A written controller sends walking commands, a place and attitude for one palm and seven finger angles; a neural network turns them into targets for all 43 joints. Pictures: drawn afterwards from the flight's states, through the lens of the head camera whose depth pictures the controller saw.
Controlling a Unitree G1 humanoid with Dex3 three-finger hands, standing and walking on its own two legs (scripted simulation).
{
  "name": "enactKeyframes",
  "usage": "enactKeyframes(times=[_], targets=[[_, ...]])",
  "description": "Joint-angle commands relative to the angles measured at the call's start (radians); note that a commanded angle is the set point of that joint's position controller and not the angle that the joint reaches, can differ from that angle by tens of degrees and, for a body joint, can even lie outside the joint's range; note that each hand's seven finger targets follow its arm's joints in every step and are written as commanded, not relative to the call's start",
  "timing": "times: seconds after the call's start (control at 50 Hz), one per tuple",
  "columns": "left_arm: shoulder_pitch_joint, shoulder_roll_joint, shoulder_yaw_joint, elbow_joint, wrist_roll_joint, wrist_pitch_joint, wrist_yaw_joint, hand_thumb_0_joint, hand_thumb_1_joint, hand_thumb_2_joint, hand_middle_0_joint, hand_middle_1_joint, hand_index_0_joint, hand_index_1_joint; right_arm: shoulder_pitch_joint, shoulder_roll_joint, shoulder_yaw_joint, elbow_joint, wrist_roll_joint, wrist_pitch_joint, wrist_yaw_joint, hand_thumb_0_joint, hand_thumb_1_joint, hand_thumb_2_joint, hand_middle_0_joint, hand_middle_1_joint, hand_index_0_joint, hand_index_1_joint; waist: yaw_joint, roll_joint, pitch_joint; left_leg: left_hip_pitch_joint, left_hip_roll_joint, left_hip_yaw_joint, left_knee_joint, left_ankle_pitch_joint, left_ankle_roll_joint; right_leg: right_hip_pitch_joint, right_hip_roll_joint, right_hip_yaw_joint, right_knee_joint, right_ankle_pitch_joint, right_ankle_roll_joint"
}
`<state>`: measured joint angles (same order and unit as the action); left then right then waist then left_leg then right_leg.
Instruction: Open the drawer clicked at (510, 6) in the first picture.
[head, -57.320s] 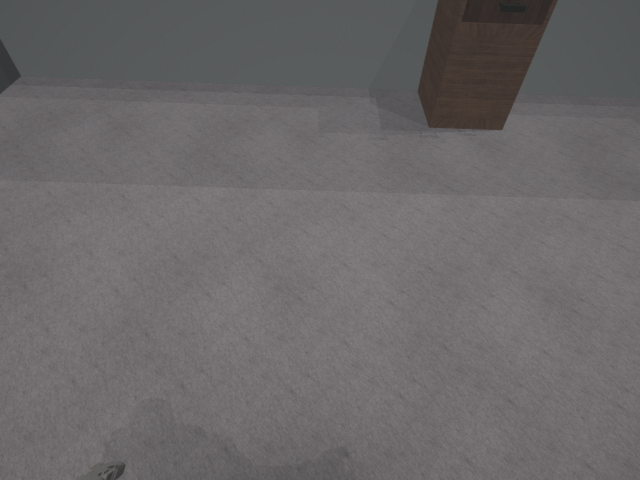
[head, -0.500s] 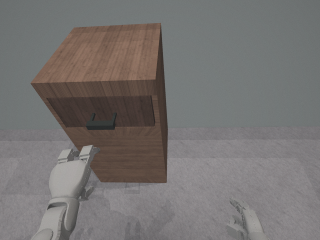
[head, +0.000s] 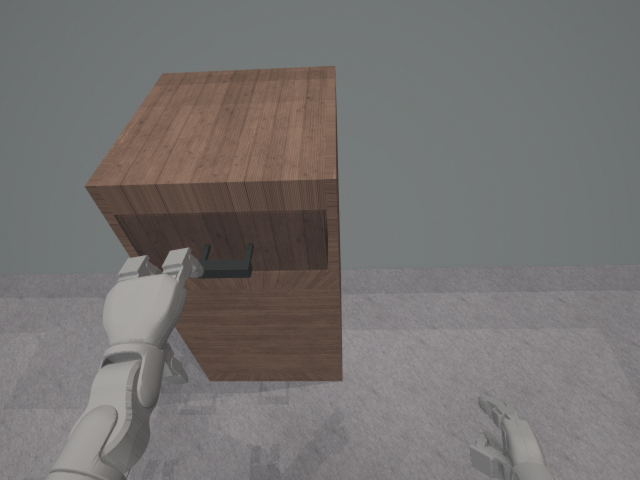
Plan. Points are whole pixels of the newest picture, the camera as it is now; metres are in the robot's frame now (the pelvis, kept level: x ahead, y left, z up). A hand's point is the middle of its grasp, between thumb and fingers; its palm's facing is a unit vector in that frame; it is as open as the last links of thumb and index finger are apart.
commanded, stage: raise the hand with hooked fingers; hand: left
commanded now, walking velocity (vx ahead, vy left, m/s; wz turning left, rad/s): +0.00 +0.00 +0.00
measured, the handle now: (225, 259) +0.51 +0.26 -0.09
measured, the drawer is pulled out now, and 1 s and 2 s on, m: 0.00 0.00 0.00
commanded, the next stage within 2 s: move the hooked fingers above the handle in 0.62 s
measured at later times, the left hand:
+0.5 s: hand (153, 305) +0.29 +0.25 +0.08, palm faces +0.04 -0.11 -0.99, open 13.9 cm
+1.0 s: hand (168, 299) +0.32 +0.24 +0.06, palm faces -0.02 -0.07 -1.00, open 13.9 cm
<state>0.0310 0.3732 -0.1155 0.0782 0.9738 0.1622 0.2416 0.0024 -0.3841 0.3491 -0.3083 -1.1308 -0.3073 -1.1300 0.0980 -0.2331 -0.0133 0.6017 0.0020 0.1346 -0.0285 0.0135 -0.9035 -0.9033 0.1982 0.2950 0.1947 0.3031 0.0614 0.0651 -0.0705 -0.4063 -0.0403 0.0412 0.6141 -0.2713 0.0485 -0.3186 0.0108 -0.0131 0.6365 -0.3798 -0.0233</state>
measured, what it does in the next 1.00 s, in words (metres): stands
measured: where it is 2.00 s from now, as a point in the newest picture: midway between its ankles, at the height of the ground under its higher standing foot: outside the picture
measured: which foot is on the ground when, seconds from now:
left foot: down 0.00-1.00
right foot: down 0.00-1.00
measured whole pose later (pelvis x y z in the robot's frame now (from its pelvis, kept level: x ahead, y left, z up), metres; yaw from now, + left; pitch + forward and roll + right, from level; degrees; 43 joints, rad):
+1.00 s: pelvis -0.01 -0.02 +0.01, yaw +1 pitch +4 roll +0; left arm -0.20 0.46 -0.08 0.34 0.95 0.03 0.14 0.00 -0.49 0.30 -0.32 -1.20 -0.31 -1.20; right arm 0.14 -0.24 0.00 0.63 0.03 0.12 -0.06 0.01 -0.90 -0.90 0.20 0.30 0.20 0.30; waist 0.05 0.06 -0.04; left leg -0.39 -0.03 0.01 0.56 -0.23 0.03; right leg -0.30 0.03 -0.04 0.57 -0.34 -0.05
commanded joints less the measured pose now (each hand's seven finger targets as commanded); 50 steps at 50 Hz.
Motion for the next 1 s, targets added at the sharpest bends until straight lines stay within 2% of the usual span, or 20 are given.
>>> enactKeyframes(times=[0.0,0.04,0.1,0.18,0.22,0.3,0.32,0.38,0.42,0.46,0.54,0.56,0.58,0.62,0.66,0.72,0.78,0.9,0.94,0.98], targets=[[-0.306,0.185,0.097,-0.184,0.014,0.004,-0.008,0.0,-0.5,0.3,-0.3,-1.2,-0.3,-1.2,-0.118,-0.104,-0.021,-0.141,0.001,-0.036,-0.005,0.0,-0.9,-0.9,0.2,0.3,0.2,0.3,0.001,-0.019,-0.173,0.247,0.026,-0.08,-0.105,0.251,-0.017,-0.025,0.022,-0.006,-0.116,0.229,-0.022],[-0.345,0.204,0.104,-0.189,0.014,0.0,-0.028,0.0,-0.5,0.3,-0.3,-1.2,-0.3,-1.2,-0.117,-0.104,-0.018,-0.139,0.001,-0.035,-0.007,0.0,-0.9,-0.9,0.2,0.3,0.2,0.3,0.002,-0.009,-0.19,0.274,0.028,-0.087,-0.113,0.27,-0.019,-0.014,0.023,-0.007,-0.127,0.236,-0.023],[-0.395,0.219,0.107,-0.159,0.006,-0.009,-0.06,0.0,-0.5,0.3,-0.3,-1.2,-0.3,-1.2,-0.112,-0.103,-0.011,-0.133,0.004,-0.032,-0.01,0.0,-0.9,-0.9,0.2,0.3,0.2,0.3,-0.002,-0.014,-0.17,0.279,0.03,-0.097,-0.133,0.258,-0.021,-0.006,0.024,-0.011,-0.147,0.217,-0.024],[-0.466,0.253,0.122,-0.174,-0.008,-0.035,-0.089,0.0,-0.5,0.3,-0.3,-1.2,-0.3,-1.2,-0.105,-0.108,-0.009,-0.131,0.005,-0.036,-0.011,0.0,-0.9,-0.9,0.2,0.3,0.2,0.3,-0.002,0.012,-0.203,0.309,0.028,-0.106,-0.146,0.281,-0.023,0.023,0.023,-0.01,-0.162,0.229,-0.025],[-0.436,0.241,0.117,-0.129,-0.013,-0.039,-0.106,0.0,-0.5,0.3,-0.3,-1.2,-0.3,-1.2,-0.098,-0.109,-0.01,-0.126,0.006,-0.035,-0.009,0.0,-0.9,-0.9,0.2,0.3,0.2,0.3,0.0,-0.018,-0.173,0.302,0.03,-0.107,-0.153,0.283,-0.026,0.017,0.026,-0.015,-0.171,0.229,-0.025],[-0.361,0.234,0.123,-0.142,-0.039,-0.064,-0.134,0.0,-0.5,0.3,-0.3,-1.2,-0.3,-1.2,-0.086,-0.118,-0.017,-0.136,0.008,-0.034,0.004,0.0,-0.9,-0.9,0.2,0.3,0.2,0.3,0.009,-0.041,-0.177,0.293,0.03,-0.102,-0.16,0.297,-0.022,0.043,0.023,-0.015,-0.181,0.247,-0.022],[-0.356,0.229,0.12,-0.142,-0.037,-0.068,-0.135,0.0,-0.5,0.3,-0.3,-1.2,-0.3,-1.2,-0.086,-0.119,-0.017,-0.138,0.008,-0.033,0.006,0.0,-0.9,-0.9,0.2,0.3,0.2,0.3,0.007,-0.053,-0.168,0.284,0.028,-0.099,-0.158,0.292,-0.021,0.037,0.023,-0.015,-0.182,0.245,-0.021],[-0.378,0.263,0.152,-0.209,-0.032,-0.102,-0.113,0.0,-0.5,0.3,-0.3,-1.2,-0.3,-1.2,-0.079,-0.123,-0.022,-0.141,0.004,-0.042,0.008,0.0,-0.9,-0.9,0.2,0.3,0.2,0.3,0.014,-0.026,-0.212,0.298,0.026,-0.102,-0.154,0.295,-0.018,0.048,0.023,-0.007,-0.18,0.243,-0.022],[-0.38,0.278,0.171,-0.218,-0.026,-0.118,-0.088,0.0,-0.5,0.3,-0.3,-1.2,-0.3,-1.2,-0.078,-0.121,-0.026,-0.134,0.003,-0.046,0.007,0.0,-0.9,-0.9,0.2,0.3,0.2,0.3,0.015,-0.008,-0.214,0.297,0.025,-0.1,-0.149,0.302,-0.021,0.042,0.024,-0.007,-0.175,0.247,-0.023],[-0.388,0.294,0.189,-0.207,-0.026,-0.118,-0.063,0.0,-0.5,0.3,-0.3,-1.2,-0.3,-1.2,-0.075,-0.124,-0.028,-0.128,0.005,-0.047,0.005,0.0,-0.9,-0.9,0.2,0.3,0.2,0.3,0.015,-0.001,-0.196,0.279,0.024,-0.101,-0.158,0.27,-0.024,0.037,0.027,-0.008,-0.178,0.221,-0.025],[-0.399,0.274,0.168,-0.186,-0.027,-0.103,-0.033,0.0,-0.5,0.3,-0.3,-1.2,-0.3,-1.2,-0.08,-0.123,-0.034,-0.12,0.012,-0.051,0.001,0.0,-0.9,-0.9,0.2,0.3,0.2,0.3,0.01,-0.006,-0.204,0.28,0.018,-0.086,-0.154,0.238,-0.016,0.026,0.024,-0.002,-0.181,0.21,-0.022],[-0.404,0.284,0.173,-0.186,-0.026,-0.096,-0.032,0.0,-0.5,0.3,-0.3,-1.2,-0.3,-1.2,-0.083,-0.126,-0.032,-0.119,0.012,-0.05,0.001,0.0,-0.9,-0.9,0.2,0.3,0.2,0.3,0.009,0.004,-0.202,0.272,0.017,-0.087,-0.159,0.229,-0.018,0.035,0.025,0.001,-0.183,0.201,-0.023],[-0.4,0.26,0.149,-0.168,-0.028,-0.086,-0.033,0.0,-0.5,0.3,-0.3,-1.2,-0.3,-1.2,-0.084,-0.122,-0.031,-0.116,0.015,-0.05,-0.001,0.0,-0.9,-0.9,0.2,0.3,0.2,0.3,0.006,0.001,-0.2,0.272,0.016,-0.085,-0.159,0.217,-0.016,0.03,0.023,0.001,-0.184,0.194,-0.021],[-0.399,0.243,0.129,-0.151,-0.035,-0.073,-0.043,0.0,-0.5,0.3,-0.3,-1.2,-0.3,-1.2,-0.092,-0.124,-0.03,-0.117,0.02,-0.049,-0.003,0.0,-0.9,-0.9,0.2,0.3,0.2,0.3,0.0,-0.029,-0.166,0.255,0.014,-0.077,-0.164,0.186,-0.011,0.025,0.022,0.004,-0.195,0.181,-0.018],[-0.391,0.263,0.14,-0.154,-0.037,-0.069,-0.054,0.0,-0.5,0.3,-0.3,-1.2,-0.3,-1.2,-0.094,-0.127,-0.028,-0.12,0.018,-0.051,-0.006,0.0,-0.9,-0.9,0.2,0.3,0.2,0.3,0.003,-0.031,-0.18,0.252,0.01,-0.076,-0.164,0.188,-0.009,0.044,0.022,0.01,-0.198,0.185,-0.017],[-0.402,0.248,0.122,-0.119,-0.032,-0.068,-0.067,0.0,-0.5,0.3,-0.3,-1.2,-0.3,-1.2,-0.096,-0.123,-0.022,-0.116,0.019,-0.049,-0.011,0.0,-0.9,-0.9,0.2,0.3,0.2,0.3,-0.003,-0.048,-0.152,0.242,0.008,-0.063,-0.16,0.183,-0.004,0.034,0.018,0.014,-0.204,0.193,-0.015],[-0.438,0.29,0.157,-0.047,-0.023,-0.076,-0.071,0.0,-0.5,0.3,-0.3,-1.2,-0.3,-1.2,-0.084,-0.126,-0.019,-0.104,0.02,-0.046,-0.02,0.0,-0.9,-0.9,0.2,0.3,0.2,0.3,-0.005,-0.076,-0.13,0.207,0.002,-0.051,-0.152,0.158,-0.001,0.031,0.016,0.021,-0.208,0.18,-0.011],[-0.545,0.33,0.186,0.057,-0.013,-0.127,-0.06,0.0,-0.5,0.3,-0.3,-1.2,-0.3,-1.2,-0.052,-0.125,-0.024,-0.095,0.02,-0.052,-0.038,0.0,-0.9,-0.9,0.2,0.3,0.2,0.3,-0.011,-0.056,-0.174,0.171,-0.01,-0.04,-0.107,0.165,0.006,0.026,0.011,0.038,-0.183,0.22,-0.009],[-0.594,0.288,0.142,0.065,-0.01,-0.149,-0.056,0.0,-0.5,0.3,-0.3,-1.2,-0.3,-1.2,-0.037,-0.123,-0.03,-0.091,0.021,-0.054,-0.037,0.0,-0.9,-0.9,0.2,0.3,0.2,0.3,-0.027,-0.024,-0.195,0.183,-0.01,-0.04,-0.085,0.186,0.006,-0.005,0.012,0.032,-0.165,0.249,-0.01],[-0.603,0.286,0.144,0.079,-0.01,-0.167,-0.051,0.0,-0.5,0.3,-0.3,-1.2,-0.3,-1.2,-0.014,-0.126,-0.04,-0.091,0.018,-0.057,-0.034,0.0,-0.9,-0.9,0.2,0.3,0.2,0.3,-0.029,-0.039,-0.23,0.184,-0.01,-0.042,-0.067,0.203,0.008,-0.008,0.015,0.032,-0.15,0.269,-0.01]])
